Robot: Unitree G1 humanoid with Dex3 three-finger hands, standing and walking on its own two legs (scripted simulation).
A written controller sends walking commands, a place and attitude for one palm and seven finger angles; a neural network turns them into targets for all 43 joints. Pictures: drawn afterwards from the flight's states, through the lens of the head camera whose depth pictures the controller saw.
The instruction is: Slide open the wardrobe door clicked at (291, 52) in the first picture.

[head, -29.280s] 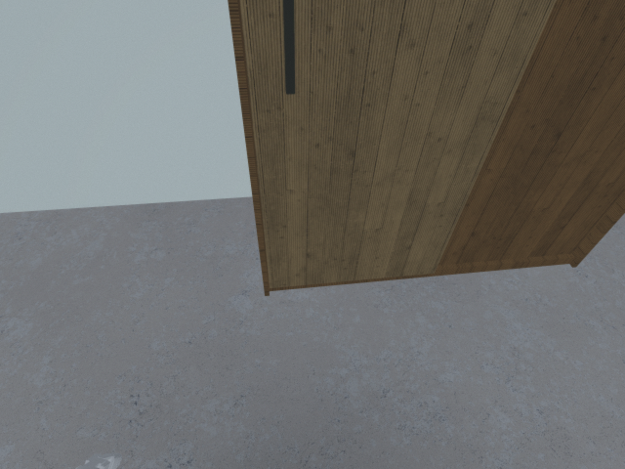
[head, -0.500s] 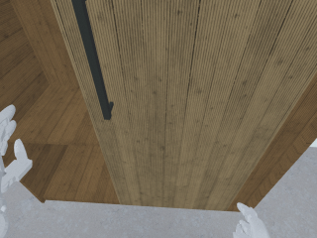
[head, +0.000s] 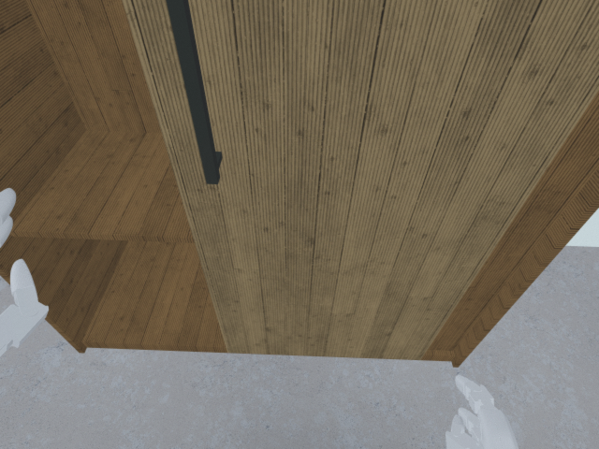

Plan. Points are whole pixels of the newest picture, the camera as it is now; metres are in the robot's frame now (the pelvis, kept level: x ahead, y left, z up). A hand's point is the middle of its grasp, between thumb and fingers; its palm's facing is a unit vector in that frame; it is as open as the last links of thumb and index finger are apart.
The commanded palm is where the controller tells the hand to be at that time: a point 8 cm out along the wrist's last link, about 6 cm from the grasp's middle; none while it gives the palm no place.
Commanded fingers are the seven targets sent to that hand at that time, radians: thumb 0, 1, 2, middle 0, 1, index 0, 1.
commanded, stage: step back with the hand held close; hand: left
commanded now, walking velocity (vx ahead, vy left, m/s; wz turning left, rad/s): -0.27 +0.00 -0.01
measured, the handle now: (198, 78) +0.50 +0.19 +0.25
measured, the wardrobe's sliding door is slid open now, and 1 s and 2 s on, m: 0.50 0.50 0.50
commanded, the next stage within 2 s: stop stepping back and stand still in 0.52 s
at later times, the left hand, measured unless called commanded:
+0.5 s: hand (0, 384) +0.13 +0.26 +0.17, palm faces +0.48 -0.75 -0.45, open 7.4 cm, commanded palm +0.06 +0.30 +0.19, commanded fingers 0.00 0.90 0.90 -0.20 -0.30 -0.20 -0.30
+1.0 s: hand out of the picture +0.11 +0.27 +0.15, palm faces +0.41 -0.82 -0.39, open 7.4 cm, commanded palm +0.04 +0.30 +0.19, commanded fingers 0.00 0.90 0.90 -0.20 -0.30 -0.20 -0.30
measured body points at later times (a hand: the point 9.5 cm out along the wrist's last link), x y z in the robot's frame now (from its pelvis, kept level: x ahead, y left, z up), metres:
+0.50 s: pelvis -0.06 -0.01 -0.01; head -0.04 +0.02 +0.44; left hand +0.10 +0.30 +0.19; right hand +0.13 -0.24 -0.08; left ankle +0.01 +0.09 -0.71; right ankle +0.03 -0.13 -0.73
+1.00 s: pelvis -0.10 +0.00 +0.00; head -0.11 +0.03 +0.45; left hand +0.08 +0.31 +0.17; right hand +0.05 -0.24 -0.07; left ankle -0.05 +0.09 -0.73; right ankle -0.17 -0.13 -0.73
